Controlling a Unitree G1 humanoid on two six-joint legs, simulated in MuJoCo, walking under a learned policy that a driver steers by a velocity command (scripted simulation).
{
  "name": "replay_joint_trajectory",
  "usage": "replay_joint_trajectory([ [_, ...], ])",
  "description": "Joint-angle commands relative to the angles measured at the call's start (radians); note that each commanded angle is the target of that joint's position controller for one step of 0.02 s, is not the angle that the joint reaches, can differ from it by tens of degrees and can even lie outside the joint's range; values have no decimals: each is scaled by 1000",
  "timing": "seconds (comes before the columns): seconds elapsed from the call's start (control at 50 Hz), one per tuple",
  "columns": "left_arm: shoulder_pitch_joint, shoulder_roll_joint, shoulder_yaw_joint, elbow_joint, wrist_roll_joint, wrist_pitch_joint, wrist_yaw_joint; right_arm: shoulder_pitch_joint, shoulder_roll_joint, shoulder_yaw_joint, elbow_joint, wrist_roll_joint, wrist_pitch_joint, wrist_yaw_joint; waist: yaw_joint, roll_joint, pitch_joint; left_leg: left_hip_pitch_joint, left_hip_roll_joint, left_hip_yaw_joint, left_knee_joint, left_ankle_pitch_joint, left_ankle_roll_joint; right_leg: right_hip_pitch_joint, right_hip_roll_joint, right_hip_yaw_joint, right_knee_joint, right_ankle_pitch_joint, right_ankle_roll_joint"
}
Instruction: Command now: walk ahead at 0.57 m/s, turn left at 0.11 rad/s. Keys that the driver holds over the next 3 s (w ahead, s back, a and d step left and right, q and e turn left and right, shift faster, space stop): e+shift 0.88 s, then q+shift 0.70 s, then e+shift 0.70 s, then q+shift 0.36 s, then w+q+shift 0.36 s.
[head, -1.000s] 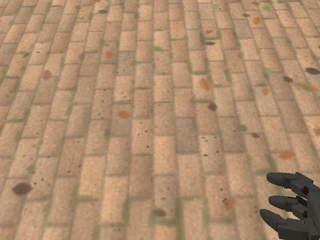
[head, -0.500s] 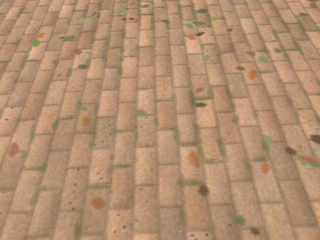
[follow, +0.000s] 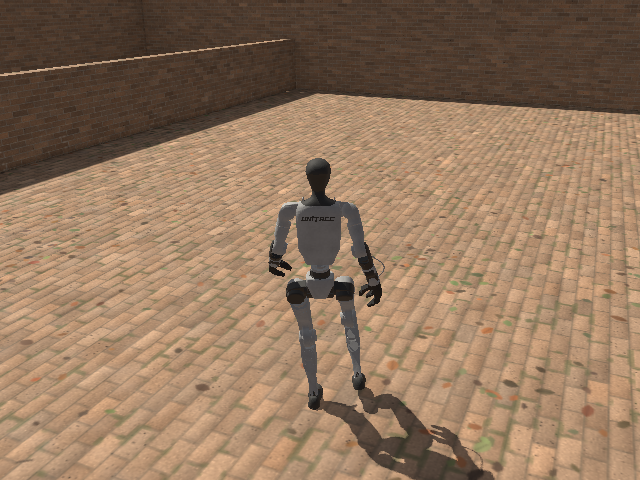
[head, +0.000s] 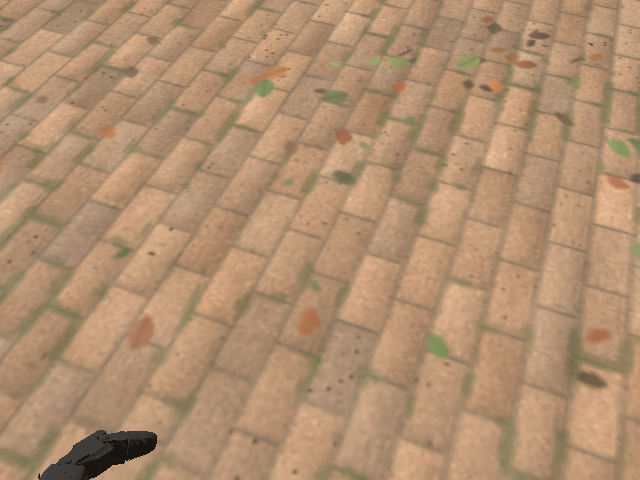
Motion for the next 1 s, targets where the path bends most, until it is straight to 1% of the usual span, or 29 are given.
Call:
replay_joint_trajectory([
  [0.02,77,72,24,-9,14,25,3,-106,-142,-30,-74,4,-36,-38,73,19,-30,-129,228,-120,-264,779,60,81,-15,-103,-220,192,32],
  [0.04,57,48,14,0,14,20,-6,-109,-137,-27,-68,4,-34,-50,57,21,-43,-120,185,-39,-260,755,22,118,3,-127,-346,335,25],
  [0.08,-21,30,10,2,9,7,-35,-41,-134,-25,-37,0,-28,-71,-15,11,-77,-25,186,17,-268,650,-31,145,60,-158,-536,626,15],
  [0.14,-54,74,29,-18,-8,3,-72,-41,-156,-33,-13,-13,-10,-85,-30,68,-81,99,239,42,-233,559,-65,132,86,-142,-658,701,4],
  [0.18,7,126,56,-19,-2,6,-91,-77,-169,-42,-22,-11,13,-95,7,88,-116,184,262,51,-116,687,-86,152,130,-166,-668,589,-11],
  [0.22,245,177,88,34,0,18,-91,-152,-173,-49,-56,-15,39,-108,117,114,-195,189,274,58,136,912,-107,306,189,-196,-623,419,-37],
  [0.24,412,199,102,66,-1,23,-77,-226,-167,-47,-85,-15,49,-109,221,70,-228,66,238,70,430,798,-139,475,149,-116,-687,455,-78],
  [0.26,381,230,99,51,5,20,-58,-142,-52,-21,-110,-46,47,-85,111,-237,-243,-182,53,69,788,-193,-188,643,-5,139,-641,832,-175],
  [0.28,280,293,101,-26,47,18,-52,47,-29,-6,-126,-16,43,-60,12,-304,-414,-465,-60,-116,1103,-448,-258,882,-231,733,-767,644,-427],
  [0.3,194,256,111,-82,35,37,-42,12,-144,-16,-114,3,35,-47,64,-125,-474,-484,26,-214,1097,-308,-201,852,-223,771,-867,221,-404],
  [0.32,167,189,93,-97,15,57,-26,-150,-179,-26,-146,4,38,-48,95,32,-331,-491,54,-192,1006,-223,-174,683,-158,663,-903,18,-340],
  [0.34,144,168,82,-101,-1,70,-17,-211,-160,-24,-161,-7,45,-53,64,141,-239,-476,82,-185,915,-175,-168,527,-114,601,-937,-71,-293],
  [0.36,124,170,82,-106,-5,77,-9,-224,-150,-22,-173,-17,55,-58,41,125,-203,-429,98,-188,812,-144,-167,427,-62,550,-950,-79,-265],
  [0.4,94,165,87,-117,-2,95,-3,-202,-130,-25,-155,-14,63,-57,15,29,-139,-353,115,-169,610,-132,-176,313,34,432,-961,-12,-219],
  [0.44,132,188,100,-108,-5,110,7,-222,-102,-21,-142,-19,54,-67,36,-3,-164,-320,94,-146,475,-131,-205,314,56,387,-922,209,-218],
  [0.5,146,219,115,-108,-18,142,31,-253,-103,-28,-133,-10,56,-75,53,-36,-221,-310,86,-172,374,-50,-238,353,62,397,-887,195,-194],
  [0.56,134,212,118,-116,-23,168,45,-306,-109,-36,-130,0,50,-76,77,-92,-199,-297,79,-187,285,11,-245,347,92,422,-887,41,-162],
  [0.64,135,202,123,-125,-16,183,46,-359,-113,-44,-130,9,19,-65,105,-141,-179,-237,64,-198,137,6,-233,388,100,483,-849,61,-161],
  [0.7,117,200,126,-141,-20,185,40,-329,-143,-61,-112,15,0,-51,87,-160,-185,-117,72,-203,-47,33,-209,414,105,552,-796,123,-141],
  [0.72,100,192,122,-148,-27,185,38,-299,-151,-68,-98,16,-2,-51,64,-142,-185,-36,100,-193,-158,120,-195,387,132,545,-752,76,-120],
  [0.74,148,148,108,-141,-31,187,34,-301,-173,-73,-98,10,2,-53,84,-42,-227,100,220,-250,-220,193,-145,315,192,472,-632,-169,-83],
  [0.76,196,112,95,-144,-25,185,29,-323,-227,-79,-123,-11,17,-61,116,151,-247,205,422,-434,-206,298,-33,162,290,287,-433,-331,-40],
  [0.78,190,192,117,-165,-28,174,19,-308,-224,-83,-118,-43,25,-57,117,298,-221,145,529,-577,-227,311,77,43,286,176,-228,-338,6],
  [0.8,191,267,136,-140,-21,171,16,-341,-171,-73,-139,-32,26,-61,106,217,-179,117,507,-511,-228,249,77,12,218,149,-126,-251,42],
  [0.82,197,271,141,-117,-23,178,17,-366,-137,-63,-148,-18,33,-69,102,159,-146,94,439,-402,-216,159,36,0,195,126,-78,-176,56],
  [0.86,233,222,127,-97,-18,197,22,-378,-129,-52,-158,-3,49,-85,92,125,-107,70,391,-292,-214,156,13,-45,169,71,67,-102,80],
  [0.9,190,186,110,-115,-22,194,23,-335,-124,-43,-149,-16,58,-87,59,125,-93,55,361,-220,-231,226,37,-49,137,-6,85,-78,96],
  [0.96,135,131,85,-130,-9,175,38,-252,-140,-40,-113,-15,66,-70,18,142,-129,138,367,-230,-208,357,89,-19,136,4,-35,-132,114],
  [1.0,151,90,66,-109,9,169,41,-280,-127,-32,-107,-6,60,-52,41,149,-166,138,359,-218,-186,373,82,84,111,4,-212,-149,108],
])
